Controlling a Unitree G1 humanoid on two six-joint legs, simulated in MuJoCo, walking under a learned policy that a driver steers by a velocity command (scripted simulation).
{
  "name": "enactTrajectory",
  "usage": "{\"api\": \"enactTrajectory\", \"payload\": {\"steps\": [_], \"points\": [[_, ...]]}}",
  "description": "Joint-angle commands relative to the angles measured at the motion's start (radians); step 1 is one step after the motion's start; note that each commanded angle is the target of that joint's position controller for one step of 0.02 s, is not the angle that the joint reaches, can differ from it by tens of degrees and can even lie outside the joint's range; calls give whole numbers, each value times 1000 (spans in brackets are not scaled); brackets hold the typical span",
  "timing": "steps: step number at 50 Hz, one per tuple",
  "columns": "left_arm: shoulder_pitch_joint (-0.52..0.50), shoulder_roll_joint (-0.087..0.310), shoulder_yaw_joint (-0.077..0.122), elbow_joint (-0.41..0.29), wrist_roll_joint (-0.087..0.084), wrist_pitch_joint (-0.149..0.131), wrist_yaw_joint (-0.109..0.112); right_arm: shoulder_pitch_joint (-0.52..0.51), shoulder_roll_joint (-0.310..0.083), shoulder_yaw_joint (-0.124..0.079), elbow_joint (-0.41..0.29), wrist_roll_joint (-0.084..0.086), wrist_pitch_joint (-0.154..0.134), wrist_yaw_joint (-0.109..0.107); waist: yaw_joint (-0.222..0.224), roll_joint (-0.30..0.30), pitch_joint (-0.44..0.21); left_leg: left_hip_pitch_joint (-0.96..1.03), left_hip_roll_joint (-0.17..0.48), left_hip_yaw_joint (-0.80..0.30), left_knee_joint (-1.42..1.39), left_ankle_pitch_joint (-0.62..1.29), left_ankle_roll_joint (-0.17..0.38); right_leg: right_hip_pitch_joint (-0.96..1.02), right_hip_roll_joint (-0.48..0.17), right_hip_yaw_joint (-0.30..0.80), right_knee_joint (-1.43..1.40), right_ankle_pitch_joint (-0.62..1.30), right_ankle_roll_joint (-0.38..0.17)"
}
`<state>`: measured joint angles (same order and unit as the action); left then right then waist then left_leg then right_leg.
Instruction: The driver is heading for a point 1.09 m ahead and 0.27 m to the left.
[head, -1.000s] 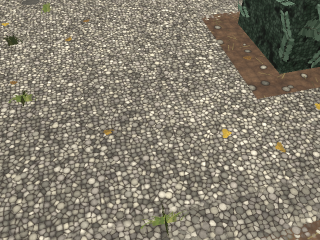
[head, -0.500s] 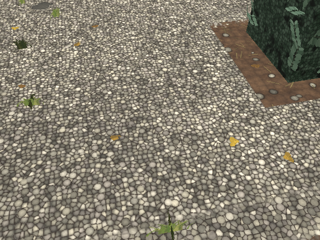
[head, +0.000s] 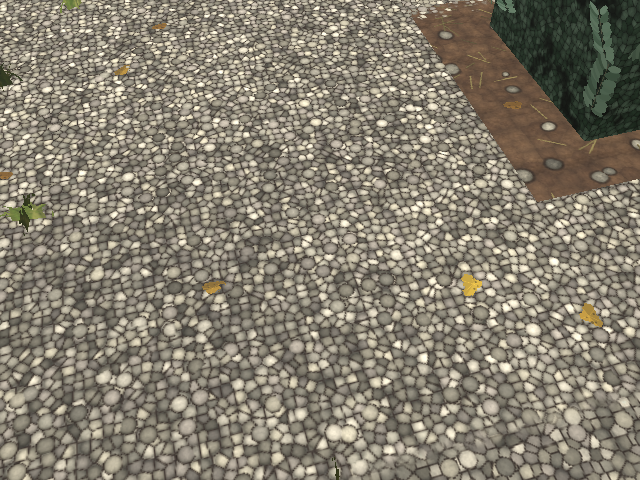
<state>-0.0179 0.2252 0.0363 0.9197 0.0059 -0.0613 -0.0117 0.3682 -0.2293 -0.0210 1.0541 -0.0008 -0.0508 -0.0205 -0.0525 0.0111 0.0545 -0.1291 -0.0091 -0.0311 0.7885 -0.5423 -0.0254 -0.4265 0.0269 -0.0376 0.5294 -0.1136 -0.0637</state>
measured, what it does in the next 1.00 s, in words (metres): walks ahead: left foot, then left foot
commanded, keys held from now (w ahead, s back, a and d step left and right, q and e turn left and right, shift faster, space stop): no key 0.22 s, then w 0.22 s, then w+q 0.56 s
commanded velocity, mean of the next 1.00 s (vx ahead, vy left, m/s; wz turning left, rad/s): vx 0.30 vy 0.00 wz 0.21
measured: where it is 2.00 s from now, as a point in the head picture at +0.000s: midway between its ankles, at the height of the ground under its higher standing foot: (227, 317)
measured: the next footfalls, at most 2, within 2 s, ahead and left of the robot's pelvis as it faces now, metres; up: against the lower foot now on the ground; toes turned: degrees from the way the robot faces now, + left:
left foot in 0.22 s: +0.09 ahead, +0.14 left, +0.00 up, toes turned +0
left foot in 1.00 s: +0.48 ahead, +0.13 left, +0.00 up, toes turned +18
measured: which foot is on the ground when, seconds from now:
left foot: up 0.00-0.20, down 0.22-0.54, up 0.56-0.98, down 1.00-1.00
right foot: down 0.00-1.00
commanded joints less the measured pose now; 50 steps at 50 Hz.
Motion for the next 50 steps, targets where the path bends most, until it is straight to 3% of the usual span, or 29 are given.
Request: {"api": "enactTrajectory", "payload": {"steps": [1, 2, 3, 6, 9, 11, 12, 13, 14, 15, 16, 17, 19, 21, 23, 25, 26, 27, 28, 29, 30, 32, 34, 39, 44, 46, 48, 49, 50], "points": [[121, 119, 17, 8, -13, 10, 1, 68, -87, -20, -32, 25, 13, -8, 63, -116, -208, -323, 35, -44, 385, -115, -32, 401, -338, 383, -183, 338, -237], [57, 98, 6, -2, -5, 7, 2, 24, -84, -26, -40, 19, 27, -19, 45, -84, -130, -313, 59, -34, 333, -69, -36, 264, -298, 321, -228, 224, -200], [18, 93, 2, -6, 3, 6, 4, 16, -83, -32, -43, 8, 42, -31, 20, -89, -100, -255, 81, -38, 260, -21, -38, 161, -263, 272, -258, 138, -167], [8, 112, 7, 5, 22, 16, 17, 22, -43, -26, -39, -2, 54, -46, 0, -128, -101, -126, 67, 2, 37, 42, -38, 54, -210, 207, -286, 30, -157], [6, 122, 8, 12, 1, 26, 29, 13, -40, -24, -28, -7, 62, -38, -15, -111, -123, 7, 50, 34, -194, 292, -13, 16, -192, 193, -293, -203, -134], [51, 92, -2, 39, -10, 31, 29, -13, -61, -26, -35, -32, 69, -27, -12, -78, -77, 61, 61, 19, -300, 368, 21, -43, -152, 177, -298, -415, -54], [78, 100, 0, 52, -7, 35, 28, -22, -85, -26, -49, -32, 71, -29, 5, -59, -42, 29, 97, -16, -361, 253, 48, -54, -121, 160, -276, -497, -15], [86, 110, 9, 42, -11, 44, 36, -33, -166, -47, -38, -13, 68, -31, 39, 57, 9, -144, 82, -22, -388, -49, 87, 13, -44, 70, -231, -490, 13], [78, 124, 12, 40, -10, 42, 42, -50, -171, -54, -45, -1, 57, -32, 25, 102, 38, -222, 92, -63, -462, -188, 115, 61, -16, 37, -130, -488, 24], [82, 115, 14, 36, -17, 33, 43, -45, -166, -55, -42, -2, 44, -32, 23, 167, 37, -223, 143, -137, -541, -239, 137, 59, 10, -1, -31, -443, 27], [84, 96, 15, 38, -20, 23, 42, -41, -178, -64, -40, 2, 28, -30, 20, 221, 39, -176, 205, -234, -602, -239, 163, 25, 38, -45, 88, -352, 32], [88, 101, 21, 41, -19, 11, 34, -36, -187, -74, -37, 11, 12, -29, 15, 241, 47, -116, 277, -330, -625, -201, 200, -40, 23, -32, 190, -282, 22], [77, 95, 28, 35, -31, -9, 18, 3, -160, -73, -28, 16, -16, -27, 2, 191, 43, 10, 344, -396, -620, -75, 245, -192, -43, 35, 299, -345, -7], [46, 76, 23, 21, -41, -28, 7, -16, -146, -73, -36, 27, -27, -21, 8, 140, 36, 68, 311, -324, -599, 35, 216, -196, -70, 36, 186, -342, -19], [60, 65, 23, 31, -35, -37, 2, -50, -167, -78, -45, 31, -20, -13, 33, 127, 11, -26, 243, -222, -568, 132, 191, 8, -29, -28, 17, -249, -9], [208, 90, 40, 96, -35, -31, 5, -68, -176, -81, -56, 34, -7, -6, 97, 112, -33, -187, 182, -170, -500, 193, 174, 309, 22, -65, -77, -96, 13], [315, 118, 53, 124, -40, -26, 13, -97, -151, -74, -68, 32, -9, -5, 149, 81, -68, -286, 150, -139, -413, 228, 145, 465, -21, -15, -86, -98, 6], [463, 193, 73, 148, -33, -24, 27, -152, -75, -54, -97, 22, -18, 2, 212, -112, -111, -450, 50, -29, -87, 214, 79, 635, -211, 227, -183, -170, -43], [555, 295, 92, 166, -17, -24, 22, -140, -25, -45, -140, 33, -40, -5, 217, -344, -162, -654, -39, 6, 189, -2, 51, 720, -435, 600, -320, -299, -185], [494, 209, 63, 153, -5, -40, 21, -152, -101, -62, -135, 50, -53, -4, 183, -202, -96, -719, 27, -112, 371, 4, 69, 652, -458, 630, -328, -378, -211], [410, 143, 43, 126, -10, -50, 19, -151, -119, -68, -130, 62, -57, 5, 145, -158, -25, -768, 62, -137, 409, 114, 97, 603, -415, 517, -340, -375, -165], [317, 114, 28, 102, -13, -60, 8, -146, -97, -71, -117, 47, -53, 6, 101, -108, 34, -751, 103, -122, 365, 279, 112, 523, -339, 303, -356, -135, -93], [332, 84, 16, 109, 4, -55, 9, -138, -65, -70, -115, 42, -41, 20, 85, -116, 15, -674, 115, -84, 322, 358, 109, 472, -281, 137, -351, 100, -55], [330, 144, 21, 101, 13, -45, 35, -302, -10, -43, -216, 30, -26, 45, 90, -61, 60, -617, 105, 6, 55, 528, 68, 361, -254, -38, -409, 232, -67], [408, 173, 31, 114, -12, -32, 44, -440, -16, -29, -309, 27, -17, 80, 106, -50, 78, -548, 72, 100, -130, 546, 105, 453, -292, -138, -366, 395, -58], [396, 199, 39, 101, -14, -21, 48, -421, -51, -44, -330, 27, -13, 92, 64, -86, 28, -459, 21, 145, -143, 479, 143, 517, -308, -173, -253, 727, -41], [371, 228, 51, 77, -10, -1, 56, -270, -120, -78, -311, 31, -4, 98, -32, -130, -77, -252, -46, 174, -136, 398, 191, 523, -313, -187, -6, 976, -26], [351, 230, 50, 62, -12, 3, 56, -115, -179, -111, -275, 32, 1, 89, -114, -113, -155, -18, -73, 151, -202, 434, 229, 428, -283, -193, 206, 909, -4], [366, 199, 40, 40, 2, -6, 51, 15, -255, -140, -249, 32, 16, 62, -149, 11, -239, 267, 63, -84, -238, 354, 282, 177, -224, -194, 534, 502, 35]]}}
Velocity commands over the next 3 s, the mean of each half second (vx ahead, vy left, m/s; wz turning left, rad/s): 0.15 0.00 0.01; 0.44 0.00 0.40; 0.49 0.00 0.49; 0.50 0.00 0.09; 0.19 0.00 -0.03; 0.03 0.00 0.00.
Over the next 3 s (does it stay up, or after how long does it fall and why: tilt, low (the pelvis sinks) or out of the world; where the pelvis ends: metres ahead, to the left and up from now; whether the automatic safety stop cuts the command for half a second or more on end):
stays up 1.01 0.32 0.01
